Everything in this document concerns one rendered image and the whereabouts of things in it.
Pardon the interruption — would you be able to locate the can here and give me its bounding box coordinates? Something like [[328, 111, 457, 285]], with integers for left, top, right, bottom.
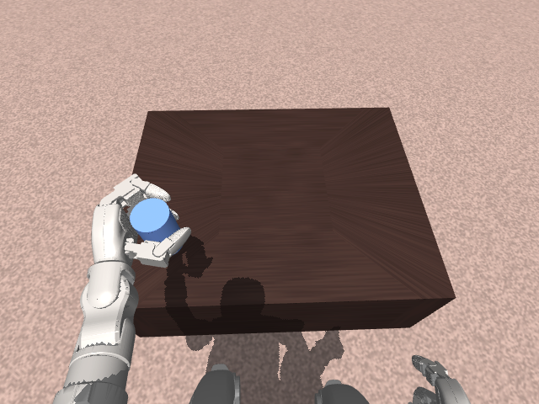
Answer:
[[130, 198, 181, 256]]

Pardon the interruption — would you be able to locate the left robot hand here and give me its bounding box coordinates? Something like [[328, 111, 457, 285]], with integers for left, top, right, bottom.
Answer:
[[91, 174, 191, 268]]

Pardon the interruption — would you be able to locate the right robot hand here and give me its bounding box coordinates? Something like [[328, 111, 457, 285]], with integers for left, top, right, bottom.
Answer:
[[408, 355, 471, 404]]

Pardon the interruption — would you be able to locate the left robot arm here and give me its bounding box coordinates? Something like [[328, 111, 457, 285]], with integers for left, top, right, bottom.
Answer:
[[52, 260, 139, 404]]

